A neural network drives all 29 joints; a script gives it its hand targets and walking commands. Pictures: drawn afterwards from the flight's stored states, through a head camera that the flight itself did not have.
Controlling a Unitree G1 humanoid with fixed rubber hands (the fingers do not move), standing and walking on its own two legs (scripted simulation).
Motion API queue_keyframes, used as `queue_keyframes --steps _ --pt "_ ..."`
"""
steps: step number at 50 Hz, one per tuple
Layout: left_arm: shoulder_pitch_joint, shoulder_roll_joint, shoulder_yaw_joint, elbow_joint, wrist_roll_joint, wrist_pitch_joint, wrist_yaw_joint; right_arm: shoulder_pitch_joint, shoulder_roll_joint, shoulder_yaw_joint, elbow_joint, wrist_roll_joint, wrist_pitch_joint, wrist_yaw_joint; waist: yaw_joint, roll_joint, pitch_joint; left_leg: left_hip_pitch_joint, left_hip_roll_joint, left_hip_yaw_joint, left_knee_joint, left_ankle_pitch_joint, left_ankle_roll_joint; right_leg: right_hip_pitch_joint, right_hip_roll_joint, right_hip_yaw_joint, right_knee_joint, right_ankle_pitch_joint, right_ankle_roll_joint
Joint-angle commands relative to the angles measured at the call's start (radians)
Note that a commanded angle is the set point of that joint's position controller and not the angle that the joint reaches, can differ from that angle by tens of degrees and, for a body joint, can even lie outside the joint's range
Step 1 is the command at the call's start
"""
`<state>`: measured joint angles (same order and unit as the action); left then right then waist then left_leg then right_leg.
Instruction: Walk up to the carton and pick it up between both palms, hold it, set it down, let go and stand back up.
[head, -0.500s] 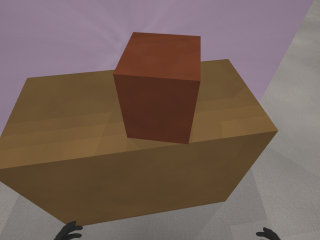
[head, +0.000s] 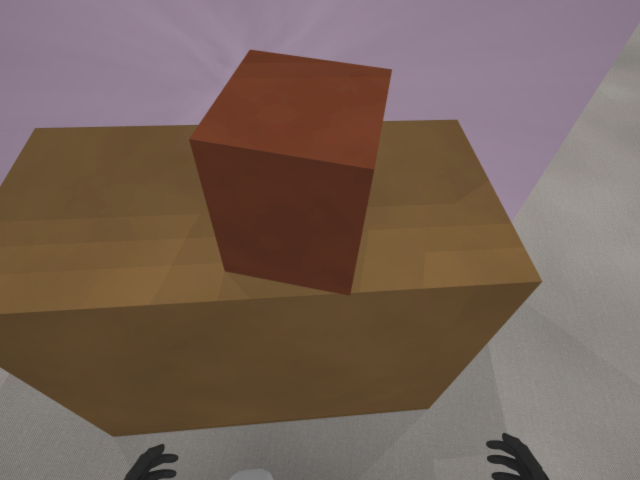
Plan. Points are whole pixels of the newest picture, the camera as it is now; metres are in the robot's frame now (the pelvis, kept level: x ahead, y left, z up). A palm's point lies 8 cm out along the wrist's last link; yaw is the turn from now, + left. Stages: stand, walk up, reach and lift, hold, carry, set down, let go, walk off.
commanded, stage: walk up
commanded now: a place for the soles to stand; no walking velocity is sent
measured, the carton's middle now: (302, 177) +0.50 +0.05 +0.08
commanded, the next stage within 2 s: reach and lift in 1.34 s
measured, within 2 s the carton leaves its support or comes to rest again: neither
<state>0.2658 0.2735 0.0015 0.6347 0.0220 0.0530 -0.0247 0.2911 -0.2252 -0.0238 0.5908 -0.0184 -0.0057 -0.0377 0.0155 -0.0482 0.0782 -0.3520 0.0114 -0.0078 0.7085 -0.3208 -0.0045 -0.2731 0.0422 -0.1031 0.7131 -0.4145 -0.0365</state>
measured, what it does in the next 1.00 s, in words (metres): stands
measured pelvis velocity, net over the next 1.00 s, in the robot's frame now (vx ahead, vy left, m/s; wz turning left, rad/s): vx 0.00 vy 0.01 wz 0.09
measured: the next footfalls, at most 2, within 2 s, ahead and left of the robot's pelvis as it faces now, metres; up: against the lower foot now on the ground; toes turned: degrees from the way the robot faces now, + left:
none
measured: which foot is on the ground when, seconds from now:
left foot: down 0.00-1.00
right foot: down 0.00-1.00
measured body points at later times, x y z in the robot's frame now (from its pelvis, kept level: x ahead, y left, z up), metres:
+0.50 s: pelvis +0.01 -0.01 +0.00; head +0.03 +0.00 +0.45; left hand +0.11 +0.27 -0.10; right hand +0.14 -0.26 -0.10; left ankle +0.04 +0.13 -0.72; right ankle -0.01 -0.06 -0.72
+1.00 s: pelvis +0.00 +0.01 +0.00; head +0.02 +0.03 +0.45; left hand +0.09 +0.29 -0.11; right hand +0.15 -0.24 -0.09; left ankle +0.04 +0.13 -0.72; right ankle -0.01 -0.06 -0.71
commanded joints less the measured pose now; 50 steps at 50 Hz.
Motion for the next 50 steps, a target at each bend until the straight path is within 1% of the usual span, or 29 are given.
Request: queue_keyframes --steps 1,3,4,5,8,10,13,16,18,19,20,21,22,23,24,29,30,31,32,34,36,38,39,40,42,44,47,48,50 --pt "0.015 0.199 0.056 -0.098 0.01 -0.045 -0.004 -0.027 -0.161 -0.045 -0.087 0.018 -0.003 0.003 0.007 0.052 -0.057 -0.039 0.043 -0.077 -0.059 0.106 0.041 0.065 -0.258 0.348 -0.352 0.285 -0.001" --pt "0.006 0.201 0.058 -0.095 0.004 -0.045 0.007 -0.02 -0.146 -0.037 -0.076 0.012 0.001 0.002 0.004 0.025 -0.042 -0.03 0.014 -0.054 -0.039 0.043 0.016 0.059 -0.287 0.339 -0.341 0.409 -0.017" --pt "0.023 0.199 0.06 -0.085 0.001 -0.038 0.012 -0.019 -0.137 -0.036 -0.073 0.019 0.002 0.002 0.015 0.045 -0.041 -0.013 0.013 -0.063 -0.055 0.035 0.028 0.073 -0.285 0.29 -0.337 0.461 -0.006" --pt "0.02 0.197 0.053 -0.095 0.002 -0.037 0.016 -0.01 -0.134 -0.036 -0.072 0.011 -0.002 -0.003 0.003 0.004 -0.048 0.008 0.018 -0.068 -0.054 0.07 0.029 0.064 -0.275 0.27 -0.314 0.527 -0.007" --pt "0.007 0.187 0.053 -0.099 -0.001 -0.025 0.018 -0.004 -0.151 -0.049 -0.062 0.003 -0.012 -0.007 -0.003 -0.022 -0.054 0.043 0.057 -0.091 -0.066 0.15 0.049 0.059 -0.246 0.198 -0.25 0.662 0.043" --pt "-0.004 0.187 0.059 -0.108 0.003 -0.015 0.015 0.017 -0.155 -0.045 -0.04 0.013 -0.007 -0.008 0.0 -0.006 -0.087 0.064 0.055 -0.108 -0.078 0.151 0.047 0.068 -0.226 0.185 -0.263 0.541 0.039" --pt "-0.023 0.185 0.059 -0.123 0.008 -0.014 0.006 0.041 -0.193 -0.062 -0.044 0.014 -0.006 -0.011 -0.026 0.065 -0.123 0.126 0.1 -0.177 -0.08 0.251 0.102 0.013 -0.199 0.159 -0.213 0.418 0.045" --pt "-0.017 0.171 0.056 -0.132 0.008 -0.015 0.008 0.018 -0.211 -0.057 -0.047 0.011 -0.008 -0.013 -0.004 0.038 -0.092 0.042 0.112 -0.215 -0.06 0.267 0.122 0.037 -0.192 0.168 -0.194 0.426 0.053" --pt "0.005 0.183 0.063 -0.109 0.002 -0.008 0.008 -0.022 -0.178 -0.049 -0.061 0.015 -0.001 -0.015 0.015 0.046 -0.08 0.019 0.074 -0.139 -0.046 0.207 0.105 0.041 -0.219 0.166 -0.245 0.378 0.043" --pt "-0.028 0.202 0.063 -0.127 0.008 -0.01 0.005 0.001 -0.172 -0.043 -0.057 0.008 0.001 -0.011 0.005 -0.007 -0.095 0.0 0.047 -0.13 -0.019 0.153 0.086 0.063 -0.243 0.202 -0.271 0.349 -0.004" --pt "-0.012 0.2 0.067 -0.123 0.002 -0.01 0.008 -0.03 -0.166 -0.038 -0.061 0.013 0.005 -0.013 0.017 -0.023 -0.051 -0.048 0.031 -0.072 -0.022 0.1 0.067 0.099 -0.255 0.192 -0.301 0.405 0.005" --pt "-0.011 0.217 0.068 -0.117 0.006 -0.01 0.012 -0.007 -0.157 -0.039 -0.043 0.007 0.001 -0.013 0.012 -0.006 -0.079 -0.014 0.034 -0.08 -0.039 0.109 0.063 0.115 -0.275 0.204 -0.283 0.5 -0.001" --pt "-0.019 0.211 0.07 -0.127 0.004 -0.008 0.01 0.012 -0.172 -0.038 -0.057 0.007 0.0 -0.013 -0.003 -0.005 -0.085 0.026 0.039 -0.094 -0.028 0.135 0.058 0.062 -0.262 0.18 -0.263 0.442 -0.039" --pt "-0.009 0.222 0.072 -0.128 0.001 -0.005 0.011 0.0 -0.189 -0.051 -0.054 0.009 -0.001 -0.01 -0.009 0.054 -0.078 0.024 0.027 -0.085 -0.036 0.128 0.059 0.075 -0.261 0.171 -0.266 0.42 -0.033" --pt "0.005 0.216 0.069 -0.104 0.003 -0.003 0.014 -0.008 -0.186 -0.054 -0.065 0.012 0.0 -0.013 0.007 0.052 -0.048 0.008 0.042 -0.112 -0.055 0.147 0.066 0.09 -0.259 0.154 -0.244 0.472 0.007" --pt "-0.046 0.205 0.074 -0.13 0.012 0.002 0.004 0.027 -0.186 -0.055 -0.056 0.008 -0.003 -0.009 -0.014 0.038 -0.044 0.035 0.081 -0.207 -0.072 0.199 0.105 0.012 -0.2 0.133 -0.223 0.265 0.021" --pt "-0.035 0.203 0.072 -0.132 0.005 0.002 0.003 0.025 -0.202 -0.061 -0.059 0.006 -0.002 -0.007 -0.023 0.091 -0.064 0.062 0.091 -0.221 -0.097 0.202 0.119 -0.01 -0.191 0.125 -0.18 0.207 0.015" --pt "-0.019 0.198 0.067 -0.119 0.004 0.005 0.002 0.037 -0.211 -0.071 -0.062 0.006 -0.003 -0.01 -0.022 0.144 -0.049 0.034 0.135 -0.291 -0.128 0.174 0.157 -0.021 -0.169 0.125 -0.131 0.18 0.041" --pt "-0.008 0.193 0.067 -0.119 0.009 0.006 0.001 0.027 -0.215 -0.066 -0.066 0.006 0.0 -0.012 -0.004 0.131 -0.06 -0.046 0.165 -0.4 -0.198 0.083 0.192 0.039 -0.122 0.113 -0.086 0.14 0.034" --pt "0.009 0.185 0.063 -0.124 0.004 -0.003 0.002 0.014 -0.232 -0.062 -0.073 -0.002 -0.001 -0.017 0.002 0.155 -0.063 -0.085 0.189 -0.488 -0.217 0.077 0.228 0.047 -0.108 0.19 -0.077 0.095 0.041" --pt "0.031 0.188 0.07 -0.12 0.011 -0.018 -0.004 0.008 -0.222 -0.06 -0.083 0.005 -0.004 -0.011 0.009 0.163 -0.059 -0.119 0.146 -0.429 -0.2 0.031 0.179 0.073 -0.144 0.224 -0.157 0.099 0.026" --pt "0.023 0.202 0.07 -0.103 0.011 -0.033 -0.001 0.002 -0.182 -0.045 -0.089 0.016 -0.006 -0.01 0.001 0.025 -0.042 -0.116 0.03 -0.212 -0.061 -0.021 0.076 0.069 -0.26 0.296 -0.342 0.081 -0.02" --pt "0.012 0.201 0.067 -0.097 0.007 -0.038 0.002 0.002 -0.178 -0.05 -0.068 0.018 0.0 -0.009 0.009 0.007 -0.026 -0.103 -0.012 -0.11 -0.023 -0.038 0.045 0.06 -0.318 0.326 -0.4 0.121 -0.03" --pt "0.008 0.201 0.073 -0.094 0.003 -0.034 0.005 -0.023 -0.173 -0.051 -0.068 0.014 0.002 -0.006 0.009 0.044 0.002 -0.076 -0.025 -0.076 -0.003 -0.057 0.035 0.037 -0.346 0.301 -0.409 0.166 -0.045" --pt "0.002 0.206 0.066 -0.095 -0.004 -0.024 0.012 -0.02 -0.163 -0.055 -0.071 0.008 -0.005 -0.005 -0.004 0.054 -0.032 -0.012 -0.002 -0.088 -0.03 0.004 0.046 0.027 -0.308 0.205 -0.335 0.277 -0.041" --pt "-0.03 0.21 0.066 -0.1 0.006 -0.017 0.008 0.016 -0.167 -0.053 -0.064 0.005 -0.016 -0.001 -0.022 0.008 -0.058 0.054 0.025 -0.142 -0.092 0.1 0.066 0.001 -0.239 0.118 -0.268 0.268 -0.011" --pt "-0.043 0.182 0.063 -0.107 0.011 -0.008 0.001 0.073 -0.225 -0.075 -0.062 0.006 -0.02 -0.007 -0.045 0.117 -0.073 0.028 0.182 -0.435 -0.21 0.155 0.19 -0.01 -0.121 0.079 -0.06 0.172 0.041" --pt "-0.014 0.163 0.057 -0.122 -0.002 -0.002 -0.002 0.062 -0.251 -0.08 -0.06 -0.002 -0.016 -0.012 -0.032 0.205 -0.088 0.039 0.202 -0.513 -0.261 0.129 0.235 -0.027 -0.082 0.105 -0.012 0.098 0.048" --pt "0.006 0.149 0.062 -0.102 0.001 -0.009 0.0 0.055 -0.235 -0.076 -0.071 0.003 -0.009 -0.014 -0.022 0.208 -0.091 0.032 0.234 -0.602 -0.291 0.116 0.275 -0.041 -0.05 0.15 0.003 -0.033 0.03"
